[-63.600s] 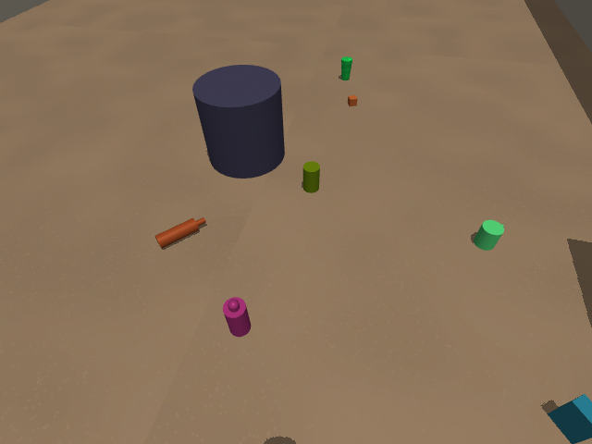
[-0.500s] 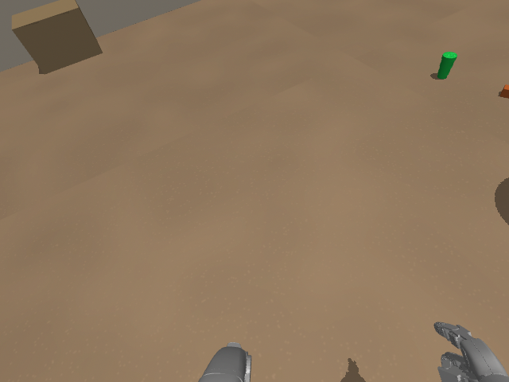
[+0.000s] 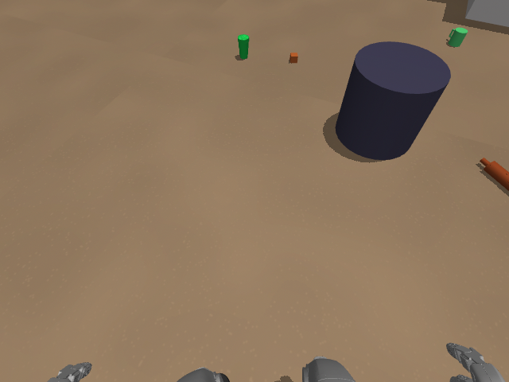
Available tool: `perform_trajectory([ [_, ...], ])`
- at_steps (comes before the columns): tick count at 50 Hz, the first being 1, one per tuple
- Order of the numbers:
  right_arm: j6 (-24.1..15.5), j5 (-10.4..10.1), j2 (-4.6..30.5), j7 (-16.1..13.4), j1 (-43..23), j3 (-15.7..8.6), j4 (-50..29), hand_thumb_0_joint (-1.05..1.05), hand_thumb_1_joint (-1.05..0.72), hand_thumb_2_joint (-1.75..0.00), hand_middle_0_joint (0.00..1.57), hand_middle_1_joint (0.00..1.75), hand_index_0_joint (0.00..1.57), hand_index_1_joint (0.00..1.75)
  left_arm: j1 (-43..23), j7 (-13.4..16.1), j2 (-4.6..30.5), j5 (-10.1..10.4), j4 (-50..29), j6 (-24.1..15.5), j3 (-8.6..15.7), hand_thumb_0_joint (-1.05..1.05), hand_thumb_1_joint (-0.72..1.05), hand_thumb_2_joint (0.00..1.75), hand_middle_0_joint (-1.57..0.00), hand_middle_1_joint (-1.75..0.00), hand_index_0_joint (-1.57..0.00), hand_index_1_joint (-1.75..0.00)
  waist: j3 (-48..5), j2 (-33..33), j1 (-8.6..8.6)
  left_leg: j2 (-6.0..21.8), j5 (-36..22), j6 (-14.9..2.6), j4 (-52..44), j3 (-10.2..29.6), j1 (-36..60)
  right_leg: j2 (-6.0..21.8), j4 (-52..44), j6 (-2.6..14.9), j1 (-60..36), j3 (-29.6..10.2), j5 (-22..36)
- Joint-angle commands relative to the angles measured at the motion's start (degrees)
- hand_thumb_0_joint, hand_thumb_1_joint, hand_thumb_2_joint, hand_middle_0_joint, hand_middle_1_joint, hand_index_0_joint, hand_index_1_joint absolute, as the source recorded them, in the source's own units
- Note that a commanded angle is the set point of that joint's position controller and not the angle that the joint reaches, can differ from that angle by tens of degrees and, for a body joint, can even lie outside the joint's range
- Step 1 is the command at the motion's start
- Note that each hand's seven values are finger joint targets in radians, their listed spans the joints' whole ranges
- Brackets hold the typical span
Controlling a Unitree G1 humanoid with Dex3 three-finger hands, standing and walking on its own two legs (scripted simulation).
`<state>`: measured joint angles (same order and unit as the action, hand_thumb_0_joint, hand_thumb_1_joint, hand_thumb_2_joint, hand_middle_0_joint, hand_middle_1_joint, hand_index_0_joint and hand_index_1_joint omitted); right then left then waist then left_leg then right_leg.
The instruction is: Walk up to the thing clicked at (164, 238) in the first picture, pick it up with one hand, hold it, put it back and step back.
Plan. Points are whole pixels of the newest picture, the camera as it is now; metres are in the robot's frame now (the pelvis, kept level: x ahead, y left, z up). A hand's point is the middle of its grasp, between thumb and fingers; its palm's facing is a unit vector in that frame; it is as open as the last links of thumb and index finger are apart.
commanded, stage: walk up
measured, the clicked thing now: (500, 174) +1.08 -1.23 -0.73
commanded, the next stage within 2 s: none
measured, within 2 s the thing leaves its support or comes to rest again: neither
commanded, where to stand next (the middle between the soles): +0.10 -0.07 m, yaw -61 degrees
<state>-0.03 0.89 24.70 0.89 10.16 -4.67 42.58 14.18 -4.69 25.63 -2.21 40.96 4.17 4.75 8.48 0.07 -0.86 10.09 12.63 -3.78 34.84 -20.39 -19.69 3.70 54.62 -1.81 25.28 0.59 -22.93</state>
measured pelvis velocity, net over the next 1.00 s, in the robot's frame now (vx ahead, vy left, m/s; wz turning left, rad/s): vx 0.03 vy -0.05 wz -0.79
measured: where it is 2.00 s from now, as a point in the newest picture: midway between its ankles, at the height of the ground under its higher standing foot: outside the picture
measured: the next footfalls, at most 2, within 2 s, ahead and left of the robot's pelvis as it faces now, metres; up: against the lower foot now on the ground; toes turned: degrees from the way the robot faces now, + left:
right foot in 0.14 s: +0.00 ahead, -0.15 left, +0.00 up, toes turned -13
left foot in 0.40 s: +0.11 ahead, +0.07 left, +0.00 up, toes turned -18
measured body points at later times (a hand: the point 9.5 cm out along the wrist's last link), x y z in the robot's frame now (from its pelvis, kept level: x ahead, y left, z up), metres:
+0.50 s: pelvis +0.01 +0.01 -0.01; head +0.02 +0.02 +0.44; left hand +0.21 +0.28 -0.12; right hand -0.08 -0.31 -0.10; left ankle +0.07 +0.08 -0.73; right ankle -0.03 -0.13 -0.68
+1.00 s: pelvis +0.03 -0.05 -0.01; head +0.05 -0.11 +0.44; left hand +0.34 +0.09 -0.10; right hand -0.13 -0.33 -0.14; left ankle +0.16 +0.05 -0.67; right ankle -0.02 -0.15 -0.73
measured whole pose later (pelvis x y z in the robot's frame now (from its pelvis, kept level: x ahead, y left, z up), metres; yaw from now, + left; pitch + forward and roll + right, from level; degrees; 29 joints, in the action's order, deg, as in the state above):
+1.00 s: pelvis +0.03 -0.05 -0.01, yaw -45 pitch -1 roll +1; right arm 0.9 0.3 24.4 0.6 13.4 -2.1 45.5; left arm 12.1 0.5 21.7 -0.7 44.3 -1.1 1.8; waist 7.5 3.4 -1.1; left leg 6.0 24.8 0.1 60.8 -0.8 -29.1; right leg -3.2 40.9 1.7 21.6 -4.5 -18.1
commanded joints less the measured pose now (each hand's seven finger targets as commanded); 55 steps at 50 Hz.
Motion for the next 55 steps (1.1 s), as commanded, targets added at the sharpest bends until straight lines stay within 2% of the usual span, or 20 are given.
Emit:
perform_trajectory([
  [1,-2.10,0.74,18.01,-1.14,-0.86,-6.69,-4.87,0.00,-0.90,-0.90,0.20,0.30,0.20,0.30,4.73,-0.53,9.33,0.51,-4.10,-1.31,3.40,0.00,0.90,0.90,-0.20,-0.30,-0.20,-0.30,-10.77,10.49,0.81,17.28,12.70,-4.88,-17.39,15.29,7.10,1.38,-6.82,2.54,-1.18,1.93,-1.09],
  [6,-1.18,1.15,15.35,-0.53,-1.69,-5.86,-3.93,0.00,-0.90,-0.90,0.20,0.30,0.20,0.30,15.07,0.11,10.64,-0.51,-1.38,-1.83,4.53,0.00,0.90,0.90,-0.20,-0.30,-0.20,-0.30,-15.57,2.55,6.61,9.61,20.10,1.49,-4.54,5.92,-0.50,-2.66,-22.16,7.02,-17.01,5.60,-0.65],
  [7,-1.01,0.49,12.49,-0.41,-0.53,-4.71,-3.64,0.00,-0.90,-0.90,0.20,0.30,0.20,0.30,15.24,0.66,13.32,-1.14,-1.60,-1.84,5.35,0.00,0.90,0.90,-0.20,-0.30,-0.20,-0.30,-12.05,-7.66,7.73,4.95,24.13,4.25,5.96,3.84,-8.70,0.41,-29.18,10.21,-19.29,-4.76,-6.77],
  [8,-1.24,-0.71,8.94,-0.24,-0.86,-3.14,-4.84,0.00,-0.90,-0.90,0.20,0.30,0.20,0.30,10.77,1.20,16.62,-1.61,-4.39,-1.85,5.66,0.00,0.90,0.90,-0.20,-0.30,-0.20,-0.30,-5.69,-19.61,7.04,-3.03,25.97,6.65,15.48,3.73,-19.35,8.89,-37.34,15.26,-14.41,-27.49,-15.32],
  [9,-1.38,-1.29,12.62,-0.44,-4.70,-3.84,-5.38,0.00,-0.90,-0.90,0.20,0.30,0.20,0.30,5.79,1.45,19.35,-1.49,-6.27,-1.69,5.84,0.00,0.90,0.90,-0.20,-0.30,-0.20,-0.30,-1.84,-15.22,6.59,-5.03,23.38,7.54,19.19,14.87,-18.59,11.45,-42.78,19.10,-5.20,-36.62,-23.70],
  [12,-1.75,-1.84,12.88,-0.08,4.98,-3.65,-0.18,0.00,-0.90,-0.90,0.20,0.30,0.20,0.30,-1.31,2.94,16.20,-0.04,-7.24,-2.87,4.45,0.00,0.90,0.90,-0.20,-0.30,-0.20,-0.30,-5.94,-13.40,0.70,-4.77,11.61,6.96,19.40,17.02,-16.18,4.65,-34.72,13.72,-11.61,-21.57,-7.18],
  [16,-2.41,-2.11,11.37,0.10,4.39,-2.66,-1.76,0.00,-0.90,-0.90,0.20,0.30,0.20,0.30,-1.27,2.83,14.29,0.69,-6.19,-3.85,3.15,0.00,0.90,0.90,-0.20,-0.30,-0.20,-0.30,-8.29,-11.54,1.10,-9.10,12.54,4.32,12.60,18.37,-3.38,4.17,-31.76,13.60,-3.47,-23.55,-2.80],
  [18,-3.20,-1.74,10.85,-0.14,10.69,-2.79,-0.38,0.00,-0.90,-0.90,0.20,0.30,0.20,0.30,-5.17,3.21,14.09,1.22,-5.51,-3.84,2.49,0.00,0.90,0.90,-0.20,-0.30,-0.20,-0.30,-6.38,-7.55,-3.97,-9.53,6.88,2.11,0.27,20.42,10.49,3.38,-24.91,11.33,7.29,-22.05,-2.62],
  [19,-3.80,-0.58,12.45,-0.95,15.50,-3.46,0.34,0.00,-0.90,-0.90,0.20,0.30,0.20,0.30,-4.67,3.52,10.46,1.52,-5.53,-3.62,1.35,0.00,0.90,0.90,-0.20,-0.30,-0.20,-0.30,-6.27,-0.14,-6.35,-6.51,9.95,2.48,-8.31,26.68,18.69,-1.15,-13.83,8.00,14.16,-17.09,-2.46],
  [20,-4.64,0.98,17.55,-1.80,17.12,-4.73,0.26,0.00,-0.90,-0.90,0.20,0.30,0.20,0.30,-1.83,3.51,4.38,2.03,-5.53,-3.51,-0.10,0.00,0.90,0.90,-0.20,-0.30,-0.20,-0.30,-6.08,14.05,-4.99,10.53,25.18,1.28,-20.36,49.53,20.06,-11.58,2.95,3.85,21.00,-10.25,-5.16],
  [21,-4.78,-0.11,22.00,-1.69,12.41,-5.71,-1.57,0.00,-0.90,-0.90,0.20,0.30,0.20,0.30,0.60,4.32,10.84,1.53,-3.94,-3.45,0.74,0.00,0.90,0.90,-0.20,-0.30,-0.20,-0.30,-3.29,9.48,-3.04,21.70,33.16,-2.58,-26.24,59.17,11.05,-5.88,8.74,3.09,21.61,-11.74,-4.32],
  [25,-5.11,-0.01,14.68,-1.48,3.62,-3.43,-2.11,0.00,-0.90,-0.90,0.20,0.30,0.20,0.30,4.76,2.62,12.28,2.22,2.09,-3.46,2.26,0.00,0.90,0.90,-0.20,-0.30,-0.20,-0.30,-0.78,9.09,1.31,8.93,20.80,3.75,-25.61,33.30,1.98,-3.04,6.67,2.12,9.46,-9.28,7.35],
  [34,-3.78,0.57,13.72,-0.05,8.26,-3.25,-2.38,0.00,-0.90,-0.90,0.20,0.30,0.20,0.30,-3.93,1.81,6.81,1.80,-0.13,-4.24,0.66,0.00,0.90,0.90,-0.20,-0.30,-0.20,-0.30,-5.94,10.04,-2.79,7.45,-5.54,-2.47,-13.82,13.16,10.23,-2.09,-11.26,2.18,2.40,2.27,7.71],
  [39,-1.33,-0.47,11.32,0.16,7.63,-2.23,-3.97,0.00,-0.90,-0.90,0.20,0.30,0.20,0.30,4.49,3.82,10.66,0.86,3.24,-6.03,2.64,0.00,0.90,0.90,-0.20,-0.30,-0.20,-0.30,-13.37,2.24,2.43,4.30,-10.65,-2.01,12.44,8.75,2.06,-5.49,-26.62,5.26,-19.43,1.18,7.13],
  [40,-1.34,-0.74,7.38,0.10,8.71,-0.82,-5.29,0.00,-0.90,-0.90,0.20,0.30,0.20,0.30,8.36,4.71,15.74,0.54,3.36,-6.73,4.35,0.00,0.90,0.90,-0.20,-0.30,-0.20,-0.30,-14.58,-10.60,4.47,-0.78,-0.37,0.94,26.19,8.65,-10.63,3.67,-30.33,8.93,-27.21,-16.58,6.00],
  [41,-1.27,-1.13,6.73,0.10,6.90,-0.14,-6.74,0.00,-0.90,-0.90,0.20,0.30,0.20,0.30,8.29,5.37,18.82,0.66,1.49,-7.15,4.63,0.00,0.90,0.90,-0.20,-0.30,-0.20,-0.30,-12.47,-15.27,4.61,-7.95,19.23,4.32,31.87,13.21,-23.72,15.52,-32.94,17.41,-29.74,-38.52,15.45],
  [42,-0.66,-0.55,10.82,-0.92,3.75,-1.36,-5.99,0.00,-0.90,-0.90,0.20,0.30,0.20,0.30,7.14,5.73,18.13,1.69,1.45,-6.72,4.35,0.00,0.90,0.90,-0.20,-0.30,-0.20,-0.30,-12.12,-10.14,5.40,-3.91,22.15,4.43,35.46,21.27,-21.61,17.91,-32.06,20.81,-24.48,-39.59,19.70],
  [46,-0.62,-0.91,10.36,-1.13,7.69,-1.11,-0.56,0.00,-0.90,-0.90,0.20,0.30,0.20,0.30,-1.15,6.94,12.39,1.94,0.07,-6.41,2.31,0.00,0.90,0.90,-0.20,-0.30,-0.20,-0.30,-9.55,-9.22,-0.06,-3.72,11.76,3.82,26.97,20.52,-12.09,5.02,-25.47,12.82,-12.41,-18.25,29.59],
  [50,-0.34,-0.70,9.72,-1.56,7.34,-1.12,0.07,0.00,-0.90,-0.90,0.20,0.30,0.20,0.30,-0.66,7.04,11.77,1.30,-1.13,-6.37,2.09,0.00,0.90,0.90,-0.20,-0.30,-0.20,-0.30,-10.24,-10.38,0.34,-5.31,10.28,3.61,24.41,19.37,-8.71,5.45,-21.53,14.59,-8.44,-18.88,40.76],
  [55,-0.88,-0.63,9.56,-1.89,4.04,-1.72,-0.55,0.00,-0.90,-0.90,0.20,0.30,0.20,0.30,-0.78,7.32,11.89,1.05,-2.52,-5.43,2.18,0.00,0.90,0.90,-0.20,-0.30,-0.20,-0.30,-11.91,-10.30,1.12,-8.37,11.97,2.10,16.92,19.68,-4.58,4.22,-15.71,14.52,-5.53,-22.45,36.94],
])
